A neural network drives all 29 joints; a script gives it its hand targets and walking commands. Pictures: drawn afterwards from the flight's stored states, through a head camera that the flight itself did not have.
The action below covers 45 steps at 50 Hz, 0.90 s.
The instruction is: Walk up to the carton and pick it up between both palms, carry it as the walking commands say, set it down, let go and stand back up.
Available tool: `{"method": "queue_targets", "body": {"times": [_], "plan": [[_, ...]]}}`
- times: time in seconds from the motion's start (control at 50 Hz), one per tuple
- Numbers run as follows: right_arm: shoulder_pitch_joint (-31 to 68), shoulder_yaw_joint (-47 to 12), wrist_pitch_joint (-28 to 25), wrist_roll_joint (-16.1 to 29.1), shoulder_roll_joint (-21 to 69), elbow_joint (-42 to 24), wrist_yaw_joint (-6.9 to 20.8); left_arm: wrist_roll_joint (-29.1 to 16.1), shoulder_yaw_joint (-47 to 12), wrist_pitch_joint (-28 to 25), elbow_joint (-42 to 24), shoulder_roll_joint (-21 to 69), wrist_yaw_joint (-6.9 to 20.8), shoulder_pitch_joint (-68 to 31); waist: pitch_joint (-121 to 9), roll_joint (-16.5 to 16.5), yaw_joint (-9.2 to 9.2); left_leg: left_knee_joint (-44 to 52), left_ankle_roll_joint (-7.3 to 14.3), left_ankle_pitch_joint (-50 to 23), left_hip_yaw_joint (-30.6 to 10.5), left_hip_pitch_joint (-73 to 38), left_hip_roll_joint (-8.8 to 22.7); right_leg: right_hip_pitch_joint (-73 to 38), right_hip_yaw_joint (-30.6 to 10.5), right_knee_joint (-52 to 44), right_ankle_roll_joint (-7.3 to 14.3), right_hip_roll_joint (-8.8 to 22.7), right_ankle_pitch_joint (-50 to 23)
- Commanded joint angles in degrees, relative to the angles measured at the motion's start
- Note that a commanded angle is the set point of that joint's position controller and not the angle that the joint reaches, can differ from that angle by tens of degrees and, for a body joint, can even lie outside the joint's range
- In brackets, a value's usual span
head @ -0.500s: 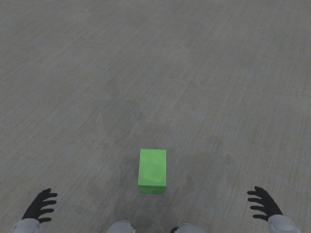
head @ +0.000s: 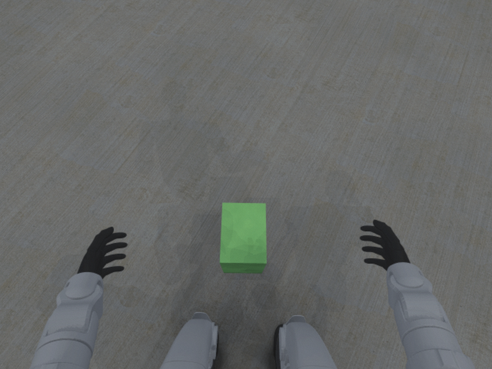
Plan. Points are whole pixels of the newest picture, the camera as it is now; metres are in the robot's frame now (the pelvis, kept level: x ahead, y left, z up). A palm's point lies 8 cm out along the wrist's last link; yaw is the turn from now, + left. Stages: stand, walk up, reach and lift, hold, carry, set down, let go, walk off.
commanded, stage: reach and lift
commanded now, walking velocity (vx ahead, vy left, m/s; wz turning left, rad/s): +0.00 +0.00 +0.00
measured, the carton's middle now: (243, 240) +0.44 +0.02 -0.60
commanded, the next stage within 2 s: none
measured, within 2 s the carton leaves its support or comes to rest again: neither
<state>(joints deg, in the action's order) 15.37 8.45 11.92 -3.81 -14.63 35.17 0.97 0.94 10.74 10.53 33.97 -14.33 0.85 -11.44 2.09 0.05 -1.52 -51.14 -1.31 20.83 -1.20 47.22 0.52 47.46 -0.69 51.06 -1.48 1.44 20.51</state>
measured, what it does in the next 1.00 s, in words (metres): lowers itself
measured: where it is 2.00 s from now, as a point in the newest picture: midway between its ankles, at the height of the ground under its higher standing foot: outside the picture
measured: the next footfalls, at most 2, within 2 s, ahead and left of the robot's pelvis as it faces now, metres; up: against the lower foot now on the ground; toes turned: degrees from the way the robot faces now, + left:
none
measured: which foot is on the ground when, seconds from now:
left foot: down 0.00-1.00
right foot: down 0.00-1.00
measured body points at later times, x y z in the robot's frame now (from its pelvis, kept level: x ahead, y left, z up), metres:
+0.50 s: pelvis -0.03 +0.01 -0.05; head +0.22 +0.01 +0.33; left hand +0.41 +0.21 -0.15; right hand +0.41 -0.19 -0.15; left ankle +0.03 +0.13 -0.69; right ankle +0.04 -0.13 -0.69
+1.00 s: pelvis -0.03 +0.00 -0.08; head +0.28 +0.01 +0.26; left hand +0.46 +0.17 -0.21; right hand +0.46 -0.15 -0.20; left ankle +0.03 +0.13 -0.69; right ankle +0.04 -0.14 -0.69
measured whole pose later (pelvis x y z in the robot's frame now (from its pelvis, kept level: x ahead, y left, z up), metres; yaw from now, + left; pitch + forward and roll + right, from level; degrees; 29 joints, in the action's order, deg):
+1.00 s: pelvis -0.03 +0.00 -0.08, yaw -1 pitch +47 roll -1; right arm 56.2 23.2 3.9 -9.8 -2.3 44.9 -5.0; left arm 9.3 21.7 3.6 45.4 -4.0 -3.6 -56.0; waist -5.5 -1.1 -0.9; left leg -64.6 -1.7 20.0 -2.9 91.3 -0.5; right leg 91.3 -3.2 63.6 -2.4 -1.0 19.1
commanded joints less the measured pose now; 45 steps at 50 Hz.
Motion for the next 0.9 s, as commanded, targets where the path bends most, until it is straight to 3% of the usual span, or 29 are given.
{"method": "queue_targets", "body": {"times": [0.0,0.14,0.42,0.62,0.76,0.88], "plan": [[10.4,2.1,-0.4,0.2,-6.0,-3.8,0.4,-0.2,2.4,0.1,-5.1,-4.8,-1.4,-9.9,-24.3,-0.1,-0.10,5.4,-1.2,-8.9,3.3,-6.3,-3.4,-11.8,1.4,-3.7,-0.3,-3.7,-7.0],[23.0,3.7,-0.3,-0.2,-5.4,-1.0,0.5,1.0,3.7,1.1,-3.1,-1.4,-3.8,-21.2,-32.0,-0.2,-0.04,2.9,-1.7,-6.5,3.5,-3.8,-3.3,-5.0,3.2,-0.7,-0.1,-4.6,-4.6],[39.1,7.1,-4.6,0.3,-0.2,3.7,-2.1,2.3,4.8,-3.1,2.1,1.0,-4.5,-40.7,-47.9,-0.4,1.39,-3.8,-1.7,-15.6,3.9,5.2,-5.3,2.5,3.5,4.0,-0.9,-6.5,-14.3],[52.9,11.0,-6.7,-1.6,4.6,4.9,-5.5,5.3,7.5,-5.7,6.6,3.3,-4.5,-54.7,-56.8,-0.3,-0.23,-6.8,-1.5,-20.3,4.2,8.0,-6.1,6.3,2.9,6.7,-1.6,-8.1,-17.6],[50.1,14.4,-8.1,-5.7,7.4,4.0,-6.2,8.4,10.0,-7.3,4.5,6.1,-5.0,-53.5,-62.4,0.1,0.06,-8.4,-2.0,-29.0,4.0,7.4,-6.5,8.3,3.3,8.2,-1.7,-9.1,-25.3],[51.1,13.9,-8.7,-6.0,9.4,2.5,-5.9,8.7,10.4,-7.7,4.0,7.2,-4.5,-54.6,-60.6,-0.2,-0.34,-9.1,-1.7,-26.4,3.8,11.1,-6.3,12.1,3.2,9.0,-1.7,-8.4,-23.1]]}}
